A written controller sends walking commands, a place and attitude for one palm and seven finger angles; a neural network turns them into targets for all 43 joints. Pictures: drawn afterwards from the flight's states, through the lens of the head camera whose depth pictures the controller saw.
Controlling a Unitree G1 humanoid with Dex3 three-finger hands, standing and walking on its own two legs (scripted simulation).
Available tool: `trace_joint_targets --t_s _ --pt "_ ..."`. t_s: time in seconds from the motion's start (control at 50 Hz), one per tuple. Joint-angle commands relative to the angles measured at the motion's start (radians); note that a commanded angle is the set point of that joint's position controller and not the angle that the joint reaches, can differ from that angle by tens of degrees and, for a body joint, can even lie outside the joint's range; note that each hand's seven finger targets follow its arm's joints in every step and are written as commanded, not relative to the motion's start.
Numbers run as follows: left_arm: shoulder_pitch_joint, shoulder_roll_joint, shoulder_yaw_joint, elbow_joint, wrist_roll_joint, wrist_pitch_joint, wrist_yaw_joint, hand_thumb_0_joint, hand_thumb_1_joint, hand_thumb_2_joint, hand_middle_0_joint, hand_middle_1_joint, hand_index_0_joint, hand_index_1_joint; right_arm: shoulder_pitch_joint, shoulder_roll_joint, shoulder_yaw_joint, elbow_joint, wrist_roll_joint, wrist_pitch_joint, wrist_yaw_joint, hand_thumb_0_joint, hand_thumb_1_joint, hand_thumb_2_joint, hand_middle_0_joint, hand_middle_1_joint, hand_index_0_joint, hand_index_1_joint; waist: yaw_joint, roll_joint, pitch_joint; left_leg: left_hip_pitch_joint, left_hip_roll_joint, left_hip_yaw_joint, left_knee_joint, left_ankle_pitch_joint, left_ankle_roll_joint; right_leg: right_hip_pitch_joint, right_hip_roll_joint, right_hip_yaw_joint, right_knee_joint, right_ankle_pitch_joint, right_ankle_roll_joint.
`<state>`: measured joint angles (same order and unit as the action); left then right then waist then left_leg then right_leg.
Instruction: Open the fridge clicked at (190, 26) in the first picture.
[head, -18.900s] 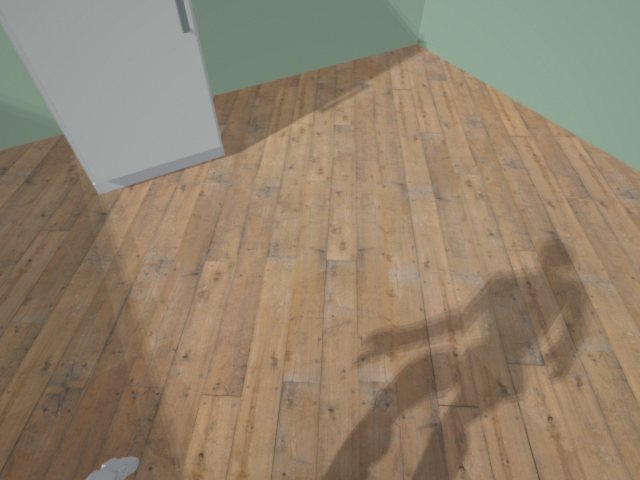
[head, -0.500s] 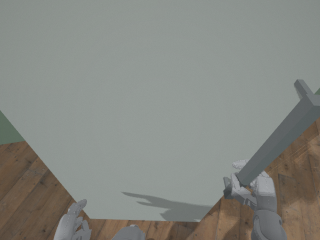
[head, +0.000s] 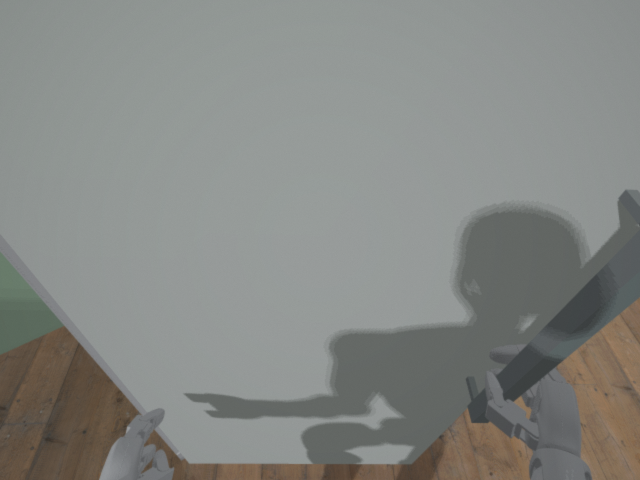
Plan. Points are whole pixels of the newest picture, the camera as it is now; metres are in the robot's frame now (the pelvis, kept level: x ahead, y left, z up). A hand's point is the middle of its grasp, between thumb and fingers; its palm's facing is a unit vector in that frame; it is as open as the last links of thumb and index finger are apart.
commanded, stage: walk backward, drawing the door open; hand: right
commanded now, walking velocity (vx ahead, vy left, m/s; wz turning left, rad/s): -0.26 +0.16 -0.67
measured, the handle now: (534, 337) +0.28 -0.21 +0.09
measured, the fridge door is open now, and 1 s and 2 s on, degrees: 35 70 75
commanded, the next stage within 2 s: stop walking and hold the door back in 1.00 s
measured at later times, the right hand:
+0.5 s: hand out of the picture +0.07 -0.15 +0.01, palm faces +0.64 +0.69 -0.34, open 5.8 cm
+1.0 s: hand out of the picture -0.06 -0.07 +0.01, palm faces +0.78 +0.54 -0.32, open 5.7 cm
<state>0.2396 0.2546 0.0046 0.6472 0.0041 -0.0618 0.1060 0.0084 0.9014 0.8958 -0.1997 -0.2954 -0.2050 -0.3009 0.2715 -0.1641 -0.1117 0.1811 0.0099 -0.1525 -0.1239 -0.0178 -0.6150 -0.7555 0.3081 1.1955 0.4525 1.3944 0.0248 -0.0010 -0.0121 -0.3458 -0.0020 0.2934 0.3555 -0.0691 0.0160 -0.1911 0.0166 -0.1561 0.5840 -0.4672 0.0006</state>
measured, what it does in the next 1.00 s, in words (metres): steps to the left, turning right: right foot, then left foot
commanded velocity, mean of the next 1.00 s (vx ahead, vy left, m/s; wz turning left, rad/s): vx -0.28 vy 0.10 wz -0.60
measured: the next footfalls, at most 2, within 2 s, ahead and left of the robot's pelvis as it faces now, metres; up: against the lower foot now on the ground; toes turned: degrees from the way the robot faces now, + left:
right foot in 0.02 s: -0.01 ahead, -0.10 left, +0.00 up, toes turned -8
left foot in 0.32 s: +0.03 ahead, +0.23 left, +0.00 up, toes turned -13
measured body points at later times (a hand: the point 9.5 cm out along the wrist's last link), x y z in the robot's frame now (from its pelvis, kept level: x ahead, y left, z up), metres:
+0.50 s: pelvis -0.05 +0.16 +0.00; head -0.01 +0.19 +0.44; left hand +0.17 +0.34 -0.13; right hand +0.03 -0.18 +0.03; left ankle -0.01 +0.23 -0.74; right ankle -0.14 +0.05 -0.64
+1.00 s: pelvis -0.11 +0.26 +0.00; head -0.07 +0.26 +0.45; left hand +0.13 +0.32 -0.12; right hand -0.10 -0.10 +0.03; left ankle -0.06 +0.36 -0.72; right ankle -0.18 +0.11 -0.74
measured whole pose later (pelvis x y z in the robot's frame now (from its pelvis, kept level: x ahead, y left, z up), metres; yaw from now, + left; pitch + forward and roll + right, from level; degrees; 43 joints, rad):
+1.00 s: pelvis -0.11 +0.26 +0.00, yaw -38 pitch +2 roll +1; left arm 0.22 0.17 -0.04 0.63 0.01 -0.07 0.08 0.00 0.90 0.90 -0.20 -0.30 -0.21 -0.30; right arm 0.21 -0.24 -0.14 0.23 0.05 -0.14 -0.14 -0.03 -0.63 -0.77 0.21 1.20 0.43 1.39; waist 0.01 -0.08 0.03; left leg -0.31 -0.01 0.04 0.66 -0.39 -0.06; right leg -0.32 -0.04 0.11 0.48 -0.19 0.05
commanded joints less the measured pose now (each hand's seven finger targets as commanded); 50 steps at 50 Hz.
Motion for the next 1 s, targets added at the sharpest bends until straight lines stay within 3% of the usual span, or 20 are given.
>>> trace_joint_targets --t_s 0.0,0.02,0.06,0.12,0.2,0.26,0.28,0.3,0.32,0.34,0.38,0.42,0.58,0.66,0.68,0.72,0.74,0.84,0.92,0.98 --pt "-0.109 0.09 0.032 -0.246 0.048 -0.037 -0.008 0.0 0.9 0.9 -0.2 -0.3 -0.2 -0.3 0.012 -0.191 -0.058 -0.321 -0.037 -0.067 -0.011 0.0 -0.9 -0.9 0.45 1.4 0.45 1.4 -0.044 -0.392 -0.087 -0.17 0.05 -0.315 0.891 -0.502 -0.092 0.033 -0.561 0.699 -0.394 0.735 -0.228" --pt "-0.078 0.092 0.059 -0.197 0.026 -0.04 -0.018 0.0 0.9 0.9 -0.2 -0.3 -0.2 -0.3 0.088 -0.163 -0.064 -0.239 -0.039 -0.061 0.007 0.0 -0.9 -0.9 0.45 1.4 0.45 1.4 -0.026 -0.165 -0.113 -0.263 0.007 -0.34 0.917 -0.427 -0.077 0.108 -0.53 0.634 -0.351 0.73 -0.24" --pt "-0.078 0.095 0.063 -0.154 0.02 -0.06 -0.013 0.0 0.9 0.9 -0.2 -0.3 -0.2 -0.3 -0.024 -0.142 -0.046 -0.234 -0.029 -0.052 0.028 0.0 -0.9 -0.9 0.45 1.4 0.45 1.4 -0.023 -0.18 0.019 -0.338 0.049 -0.323 0.786 -0.343 -0.09 0.057 -0.403 0.487 -0.283 0.625 -0.195" --pt "-0.03 0.098 0.056 -0.134 0.01 -0.095 -0.004 0.0 0.9 0.9 -0.2 -0.3 -0.2 -0.3 -0.062 -0.105 -0.011 -0.224 -0.009 -0.03 0.019 0.0 -0.9 -0.9 0.45 1.4 0.45 1.4 -0.013 -0.255 -0.001 -0.147 -0.005 -0.232 0.593 -0.329 -0.087 0.0 -0.254 0.327 -0.247 0.538 -0.108" --pt "-0.035 0.096 0.054 -0.124 0.016 -0.124 0.001 0.0 0.9 0.9 -0.2 -0.3 -0.2 -0.3 -0.038 -0.133 -0.043 -0.229 0.006 -0.04 0.016 0.0 -0.9 -0.9 0.45 1.4 0.45 1.4 0.008 -0.335 -0.039 -0.04 -0.041 -0.204 0.359 -0.381 -0.097 0.002 -0.222 0.385 -0.248 0.462 -0.112" --pt "-0.064 0.08 0.057 -0.114 0.015 -0.124 -0.011 0.0 0.9 0.9 -0.2 -0.3 -0.2 -0.3 -0.007 -0.196 -0.111 -0.227 0.003 -0.062 0.015 0.0 -0.9 -0.9 0.45 1.4 0.45 1.4 -0.014 -0.262 -0.074 0.17 -0.034 -0.206 0.014 -0.159 -0.102 -0.098 -0.153 0.385 -0.131 0.379 -0.067" --pt "-0.067 0.066 0.049 -0.119 0.008 -0.12 -0.018 0.0 0.9 0.9 -0.2 -0.3 -0.2 -0.3 0.005 -0.252 -0.151 -0.22 -0.002 -0.064 0.014 0.0 -0.9 -0.9 0.45 1.4 0.45 1.4 -0.013 -0.157 -0.071 0.205 0.015 -0.238 -0.047 -0.06 -0.079 -0.146 -0.073 0.311 -0.055 0.269 -0.017" --pt "-0.116 0.025 0.033 -0.137 -0.003 -0.108 -0.019 0.0 0.9 0.9 -0.2 -0.3 -0.2 -0.3 -0.024 -0.283 -0.163 -0.232 -0.004 -0.062 0.007 0.0 -0.9 -0.9 0.45 1.4 0.45 1.4 -0.009 0.054 -0.059 0.241 0.176 -0.347 -0.022 0.141 -0.018 -0.289 0.011 0.183 0.109 0.053 0.034" --pt "-0.134 0.036 0.061 -0.139 -0.002 -0.106 -0.012 0.0 0.9 0.9 -0.2 -0.3 -0.2 -0.3 0.008 -0.336 -0.227 -0.171 -0.004 -0.058 0.0 0.0 -0.9 -0.9 0.45 1.4 0.45 1.4 -0.042 0.256 -0.124 0.19 0.35 -0.494 -0.018 0.164 0.089 -0.352 0.044 0.156 0.44 -0.103 0.046" --pt "-0.096 0.055 0.09 -0.116 0.003 -0.105 -0.007 0.0 0.9 0.9 -0.2 -0.3 -0.2 -0.3 0.05 -0.303 -0.22 -0.108 0.017 -0.047 0.003 0.0 -0.9 -0.9 0.45 1.4 0.45 1.4 -0.044 0.342 -0.18 0.181 0.4 -0.581 -0.024 0.107 0.127 -0.351 0.039 0.24 0.657 -0.124 0.047" --pt "-0.14 0.028 0.063 -0.099 0.017 -0.091 -0.008 0.0 0.9 0.9 -0.2 -0.3 -0.2 -0.3 -0.007 -0.276 -0.189 -0.099 0.007 -0.052 0.019 0.0 -0.9 -0.9 0.45 1.4 0.45 1.4 -0.033 0.146 -0.121 0.185 0.345 -0.43 0.042 0.19 0.155 -0.413 0.008 0.211 0.78 -0.042 0.069" --pt "-0.151 0.033 0.051 -0.104 0.014 -0.085 0.006 0.0 0.9 0.9 -0.2 -0.3 -0.2 -0.3 -0.014 -0.269 -0.198 -0.06 0.001 -0.081 0.01 0.0 -0.9 -0.9 0.45 1.4 0.45 1.4 -0.025 0.142 -0.08 0.185 0.313 -0.315 0.045 0.273 0.149 -0.365 -0.006 0.169 0.707 -0.044 0.078" --pt "-0.128 0.052 0.027 -0.142 0.019 -0.063 0.021 0.0 0.9 0.9 -0.2 -0.3 -0.2 -0.3 -0.016 -0.26 -0.184 -0.179 0.01 -0.073 -0.026 0.0 -0.9 -0.9 0.45 1.4 0.45 1.4 -0.049 0.116 -0.132 0.313 0.374 -0.308 0.019 0.343 0.161 -0.236 -0.05 0.113 0.219 -0.082 0.029" --pt "-0.082 0.055 0.014 -0.166 0.016 -0.04 0.021 0.0 0.9 0.9 -0.2 -0.3 -0.2 -0.3 0.013 -0.259 -0.165 -0.265 0.012 -0.078 -0.044 0.0 -0.9 -0.9 0.45 1.4 0.45 1.4 -0.013 0.002 -0.216 0.294 0.302 -0.22 0.162 0.362 0.072 -0.047 -0.043 0.094 -0.167 0.222 0.019" --pt "-0.078 0.075 0.022 -0.179 0.005 -0.027 0.026 0.0 0.9 0.9 -0.2 -0.3 -0.2 -0.3 0.004 -0.253 -0.142 -0.292 0.023 -0.076 -0.048 0.0 -0.9 -0.9 0.45 1.4 0.45 1.4 0.001 -0.064 -0.225 0.238 0.244 -0.163 0.252 0.272 0.01 0.056 -0.092 0.148 -0.241 0.468 0.001" --pt "-0.083 0.076 0.017 -0.188 0.006 -0.039 0.012 0.0 0.9 0.9 -0.2 -0.3 -0.2 -0.3 0.035 -0.226 -0.1 -0.305 0.03 -0.088 -0.045 0.0 -0.9 -0.9 0.45 1.4 0.45 1.4 -0.017 -0.34 -0.17 -0.121 0.049 -0.209 0.497 -0.441 -0.09 0.195 -0.412 0.568 -0.271 1.123 -0.198" --pt "-0.11 0.061 0.011 -0.161 0.028 -0.043 0.008 0.0 0.9 0.9 -0.2 -0.3 -0.2 -0.3 0.027 -0.24 -0.111 -0.29 0.0 -0.074 -0.038 0.0 -0.9 -0.9 0.45 1.4 0.45 1.4 -0.018 -0.323 -0.127 -0.132 0.051 -0.272 0.607 -0.511 -0.061 0.099 -0.416 0.619 -0.269 1.11 -0.211" --pt "-0.054 0.093 0.043 -0.121 0.006 -0.058 -0.011 0.0 0.9 0.9 -0.2 -0.3 -0.2 -0.3 -0.068 -0.174 -0.057 -0.178 0.012 -0.035 -0.029 0.0 -0.9 -0.9 0.45 1.4 0.45 1.4 -0.01 -0.246 -0.108 -0.076 -0.006 -0.238 0.513 -0.377 -0.081 0.101 -0.255 0.363 -0.2 0.888 -0.138" --pt "-0.062 0.094 0.029 -0.124 0.011 -0.058 -0.01 0.0 0.9 0.9 -0.2 -0.3 -0.2 -0.3 -0.09 -0.184 -0.068 -0.114 0.024 -0.032 -0.022 0.0 -0.9 -0.9 0.45 1.4 0.45 1.4 -0.016 -0.265 -0.094 0.033 -0.021 -0.247 0.334 -0.366 -0.075 -0.012 -0.242 0.402 -0.206 0.685 -0.139" --pt "-0.096 0.089 0.019 -0.137 0.005 -0.052 -0.017 0.0 0.9 0.9 -0.2 -0.3 -0.2 -0.3 -0.096 -0.233 -0.108 -0.102 0.02 -0.047 -0.008 0.0 -0.9 -0.9 0.45 1.4 0.45 1.4 -0.044 -0.166 -0.107 0.192 -0.004 -0.257 -0.013 -0.099 -0.067 -0.113 -0.16 0.382 -0.105 0.488 -0.067"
